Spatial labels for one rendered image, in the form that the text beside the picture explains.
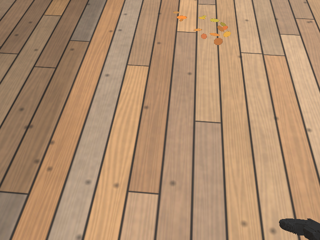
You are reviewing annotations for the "right robot hand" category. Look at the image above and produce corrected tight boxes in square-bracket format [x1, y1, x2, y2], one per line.
[279, 218, 320, 240]

